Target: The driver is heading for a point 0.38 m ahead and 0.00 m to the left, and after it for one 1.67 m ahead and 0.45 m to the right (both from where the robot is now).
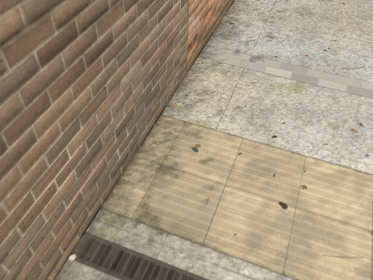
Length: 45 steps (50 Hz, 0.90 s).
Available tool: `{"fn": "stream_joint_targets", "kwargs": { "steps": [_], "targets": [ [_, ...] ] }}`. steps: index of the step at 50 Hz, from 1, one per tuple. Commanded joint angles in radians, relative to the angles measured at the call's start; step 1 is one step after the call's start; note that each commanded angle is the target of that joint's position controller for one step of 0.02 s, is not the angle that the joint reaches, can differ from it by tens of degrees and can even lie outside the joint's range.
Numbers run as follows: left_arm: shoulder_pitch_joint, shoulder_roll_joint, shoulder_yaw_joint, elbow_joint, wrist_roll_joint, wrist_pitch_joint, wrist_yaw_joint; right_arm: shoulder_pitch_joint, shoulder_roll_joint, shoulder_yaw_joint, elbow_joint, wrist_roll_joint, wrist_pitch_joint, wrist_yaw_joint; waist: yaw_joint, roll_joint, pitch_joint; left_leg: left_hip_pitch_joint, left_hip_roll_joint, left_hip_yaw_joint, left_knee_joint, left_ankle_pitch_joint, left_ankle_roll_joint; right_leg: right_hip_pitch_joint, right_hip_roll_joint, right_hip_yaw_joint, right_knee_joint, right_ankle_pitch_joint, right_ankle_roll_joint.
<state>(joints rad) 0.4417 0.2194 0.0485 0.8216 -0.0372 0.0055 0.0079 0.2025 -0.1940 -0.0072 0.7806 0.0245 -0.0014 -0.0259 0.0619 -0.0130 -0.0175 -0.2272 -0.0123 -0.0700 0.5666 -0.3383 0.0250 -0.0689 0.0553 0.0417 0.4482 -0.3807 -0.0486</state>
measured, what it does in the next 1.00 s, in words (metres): goes down: right foot 0.20 m lower, then left foot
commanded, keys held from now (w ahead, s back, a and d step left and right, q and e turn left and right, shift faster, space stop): w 0.02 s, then no key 0.44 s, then e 0.02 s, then w+e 0.18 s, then e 0.34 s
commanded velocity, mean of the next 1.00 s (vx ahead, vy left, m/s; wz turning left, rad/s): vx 0.17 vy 0.00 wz -0.19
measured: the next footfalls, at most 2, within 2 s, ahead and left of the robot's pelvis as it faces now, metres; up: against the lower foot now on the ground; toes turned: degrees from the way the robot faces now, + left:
right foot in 0.48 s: +0.20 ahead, -0.07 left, -0.20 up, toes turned +2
left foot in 0.86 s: +0.33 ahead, +0.18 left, -0.20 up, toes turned -12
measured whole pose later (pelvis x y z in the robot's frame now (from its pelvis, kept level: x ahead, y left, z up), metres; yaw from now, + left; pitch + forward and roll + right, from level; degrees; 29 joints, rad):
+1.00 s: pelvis +0.26 +0.04 -0.23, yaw -14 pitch +2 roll +1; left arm 0.18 0.26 0.07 0.65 -0.03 0.06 0.07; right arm 0.25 -0.19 -0.04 0.75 -0.01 -0.01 0.01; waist -0.02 -0.02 -0.02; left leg -0.43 0.04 0.01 0.82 -0.43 -0.01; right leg -0.64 0.19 0.23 1.40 -0.52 0.02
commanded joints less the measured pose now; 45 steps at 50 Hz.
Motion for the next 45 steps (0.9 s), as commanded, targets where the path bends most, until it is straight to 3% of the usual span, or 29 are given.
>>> {"fn": "stream_joint_targets", "kwargs": {
  "steps": [1, 3, 4, 5, 6, 8, 10, 12, 14, 16, 18, 21, 23, 24, 25, 26, 27, 28, 29, 30, 32, 34, 35, 36, 37, 40, 43, 44, 45],
  "targets": [
    [0.064, 0.127, 0.027, -0.035, 0.008, -0.011, 0.005, 0.040, -0.058, -0.021, -0.028, -0.002, -0.038, 0.017, -0.045, 0.047, 0.055, -0.044, -0.010, 0.006, 0.037, 0.201, 0.080, -0.069, -0.122, 0.120, 0.109, 0.303, -0.143],
    [0.017, 0.063, 0.007, -0.063, 0.038, -0.017, 0.004, 0.176, -0.083, -0.035, 0.021, -0.004, -0.035, 0.033, -0.096, 0.146, -0.037, 0.244, 0.061, -0.163, 0.048, 0.580, 0.174, -0.356, -0.025, 0.019, 0.403, 0.236, -0.050],
    [-0.034, 0.055, 0.007, -0.090, 0.038, -0.029, 0.006, 0.297, -0.143, -0.058, 0.063, -0.003, -0.032, 0.041, -0.135, 0.273, -0.050, 0.377, 0.197, -0.390, -0.035, 0.748, 0.289, -0.604, 0.025, 0.010, 0.626, -0.124, -0.001],
    [-0.091, 0.062, 0.009, -0.123, 0.025, -0.036, 0.015, 0.303, -0.135, -0.054, 0.075, 0.005, -0.043, 0.045, -0.122, 0.231, -0.006, 0.363, 0.327, -0.533, -0.077, 0.844, 0.357, -0.742, -0.009, 0.093, 0.709, -0.376, 0.016],
    [-0.135, 0.075, 0.010, -0.129, 0.026, -0.033, 0.032, 0.239, -0.118, -0.042, 0.067, 0.011, -0.050, 0.043, -0.098, 0.084, 0.048, 0.288, 0.330, -0.476, -0.054, 0.856, 0.327, -0.769, -0.060, 0.135, 0.703, -0.303, 0.035],
    [-0.084, 0.055, 0.004, -0.078, 0.046, -0.006, 0.047, 0.104, -0.072, -0.029, 0.046, 0.001, -0.030, 0.037, -0.035, 0.003, 0.001, 0.151, 0.260, -0.313, -0.004, 0.965, 0.247, -0.619, -0.111, 0.085, 0.669, -0.073, 0.067],
    [0.003, 0.034, -0.001, -0.029, 0.060, 0.009, 0.036, 0.013, -0.078, -0.020, 0.026, -0.028, -0.025, 0.023, 0.007, 0.041, -0.055, -0.046, 0.220, -0.228, 0.039, 1.094, 0.215, -0.415, -0.092, 0.047, 0.722, 0.140, 0.057],
    [-0.080, 0.079, 0.023, -0.033, 0.037, 0.006, 0.027, 0.158, -0.129, -0.038, 0.064, 0.006, -0.043, -0.008, -0.056, 0.087, -0.020, 0.016, 0.165, -0.211, 0.093, 0.699, 0.190, -0.602, -0.074, 0.088, 0.722, 0.336, 0.051],
    [-0.191, 0.071, 0.023, -0.067, 0.069, -0.014, 0.021, 0.269, -0.093, -0.027, 0.094, 0.027, -0.051, -0.049, -0.099, 0.083, 0.014, 0.093, 0.158, -0.245, 0.157, 0.619, 0.173, -0.777, -0.083, 0.097, 0.622, 0.400, 0.043],
    [-0.261, 0.035, 0.008, -0.101, 0.094, -0.041, -0.008, 0.252, -0.070, -0.019, 0.099, 0.027, -0.053, -0.097, -0.100, 0.026, 0.047, -0.185, 0.015, -0.062, 0.231, 0.313, 0.123, -0.496, -0.038, 0.002, 0.173, 0.896, 0.068],
    [-0.260, -0.032, 0.002, -0.142, 0.073, -0.039, -0.019, 0.257, -0.068, -0.014, 0.156, 0.013, -0.032, -0.082, -0.109, 0.061, 0.039, -0.361, -0.026, -0.055, 0.253, 0.212, 0.128, -0.206, 0.025, -0.053, 0.107, 0.924, 0.107],
    [-0.001, 0.018, 0.022, -0.089, 0.056, -0.010, -0.006, 0.115, -0.046, -0.011, 0.130, 0.015, -0.007, -0.060, 0.015, 0.120, 0.019, -0.373, -0.018, -0.089, 0.494, 0.364, 0.128, -0.064, -0.013, -0.045, 0.066, 0.846, 0.093],
    [0.381, 0.050, 0.051, 0.051, 0.064, -0.005, -0.015, -0.010, -0.046, -0.011, 0.120, 0.004, -0.004, -0.032, 0.211, 0.028, -0.044, -0.403, -0.054, -0.089, 0.925, 0.476, 0.086, 0.257, -0.103, -0.086, -0.164, 1.017, 0.048],
    [0.459, 0.002, 0.036, 0.097, 0.056, -0.003, -0.015, 0.027, -0.002, -0.008, 0.119, 0.003, -0.008, -0.017, 0.208, -0.133, -0.008, -0.540, -0.168, -0.034, 1.352, -0.111, 0.026, 0.348, -0.258, 0.054, -0.353, 1.132, -0.055],
    [0.318, -0.064, -0.037, 0.092, 0.095, -0.016, -0.023, 0.169, 0.114, 0.013, 0.110, 0.000, -0.019, -0.002, 0.039, -0.339, -0.042, -0.834, -0.181, -0.089, 1.597, -0.626, 0.006, 0.508, -0.319, 0.123, 0.192, 1.758, -0.103],
    [0.239, -0.052, -0.051, 0.078, 0.097, -0.012, -0.029, 0.294, 0.103, 0.025, 0.075, 0.018, -0.031, 0.012, -0.063, -0.325, -0.173, -0.873, -0.103, -0.185, 1.581, -0.607, -0.021, 0.520, -0.389, 0.237, 0.276, 1.718, -0.233],
    [0.175, -0.012, -0.038, 0.077, 0.058, 0.000, -0.040, 0.274, 0.020, 0.012, 0.063, 0.006, -0.029, 0.010, -0.080, -0.143, -0.158, -0.902, -0.034, -0.065, 1.534, -0.514, -0.057, 0.415, -0.386, 0.263, 0.188, 1.430, -0.287],
    [0.108, 0.053, -0.017, 0.051, 0.062, -0.003, -0.051, 0.197, -0.021, -0.001, 0.037, 0.012, -0.019, -0.007, -0.081, 0.047, -0.121, -0.855, 0.002, 0.001, 1.516, -0.344, -0.049, 0.206, -0.385, 0.292, 0.079, 1.123, -0.313],
    [0.028, 0.093, -0.010, 0.027, 0.065, -0.006, -0.053, 0.142, -0.015, -0.007, 0.017, -0.002, 0.001, -0.028, -0.115, 0.109, -0.073, -0.807, 0.023, 0.047, 1.556, -0.296, -0.055, 0.046, -0.374, 0.327, 0.059, 1.102, -0.314],
    [0.010, 0.266, 0.037, 0.059, 0.066, -0.002, -0.028, 0.080, 0.042, 0.026, -0.077, 0.024, 0.008, -0.035, -0.147, -0.036, -0.015, -0.828, 0.069, -0.014, 1.453, -0.255, -0.069, -0.090, -0.504, 0.609, -0.086, 0.605, -0.427],
    [0.036, 0.046, -0.022, 0.058, 0.052, -0.023, 0.000, -0.101, -0.084, -0.019, -0.111, 0.036, 0.006, -0.054, -0.095, 0.086, 0.144, -0.992, 0.104, -0.104, 1.207, 0.055, -0.052, -0.189, -0.361, 0.604, -0.116, -0.002, -0.298],
    [-0.006, 0.008, -0.041, 0.010, 0.031, -0.035, 0.038, -0.091, -0.058, -0.025, -0.117, -0.018, 0.000, -0.050, -0.104, 0.034, 0.200, -0.880, 0.116, -0.093, 0.779, 0.345, -0.097, -0.299, -0.231, 0.446, -0.082, 0.074, -0.228],
    [0.027, -0.034, -0.045, 0.028, 0.036, -0.027, 0.054, -0.112, 0.025, -0.005, -0.121, -0.047, -0.001, -0.041, -0.082, -0.034, 0.151, -0.681, 0.102, -0.056, 0.605, 0.468, -0.118, -0.365, -0.172, 0.357, -0.045, 0.240, -0.196],
    [0.059, -0.049, -0.047, 0.035, 0.020, -0.018, 0.060, -0.128, 0.092, 0.010, -0.128, -0.059, 0.006, -0.025, -0.055, -0.084, 0.098, -0.478, 0.060, 0.010, 0.478, 0.499, -0.138, -0.419, -0.124, 0.264, -0.040, 0.416, -0.169],
    [0.023, 0.018, -0.034, 0.021, 0.057, -0.016, 0.055, -0.004, 0.085, -0.006, -0.080, -0.047, 0.000, -0.008, -0.111, -0.169, 0.011, -0.253, 0.023, 0.033, 0.668, 0.631, -0.139, -0.515, -0.129, 0.262, 0.003, 0.567, -0.180],
    [-0.096, 0.062, -0.007, -0.074, 0.007, 0.003, 0.047, -0.064, 0.016, -0.024, -0.138, -0.035, 0.009, -0.011, -0.113, -0.130, 0.033, -0.212, 0.001, 0.100, 0.566, 0.411, -0.122, -0.450, -0.099, 0.227, 0.073, 0.666, -0.185],
    [-0.181, 0.043, -0.002, -0.143, 0.021, 0.000, 0.044, 0.044, -0.053, -0.047, -0.136, -0.037, -0.023, 0.004, -0.187, -0.164, -0.016, -0.040, -0.022, 0.088, 0.291, 0.228, -0.067, -0.351, -0.078, 0.295, 0.317, 0.892, -0.160],
    [-0.235, 0.056, 0.007, -0.180, 0.019, -0.011, 0.045, 0.226, -0.114, -0.069, -0.090, -0.043, -0.042, 0.013, -0.270, -0.080, -0.058, 0.142, 0.020, 0.049, 0.154, 0.460, -0.013, -0.411, -0.006, 0.297, 0.510, 0.885, -0.116],
    [-0.145, -0.044, -0.003, -0.197, -0.003, -0.004, 0.058, 0.296, -0.155, -0.081, -0.053, -0.040, -0.042, 0.020, -0.196, 0.252, -0.140, 0.327, 0.226, -0.226, 0.049, 0.826, 0.164, -0.615, 0.171, 0.274, 0.844, 0.183, -0.022]
  ]
}}
Keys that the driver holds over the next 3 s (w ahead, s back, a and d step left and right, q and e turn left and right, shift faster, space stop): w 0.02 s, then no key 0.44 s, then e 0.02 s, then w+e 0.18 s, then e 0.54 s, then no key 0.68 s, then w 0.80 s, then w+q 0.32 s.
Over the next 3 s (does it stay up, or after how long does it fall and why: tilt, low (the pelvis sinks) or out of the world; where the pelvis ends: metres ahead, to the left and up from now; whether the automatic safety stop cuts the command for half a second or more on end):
stays up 0.83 -0.26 -0.41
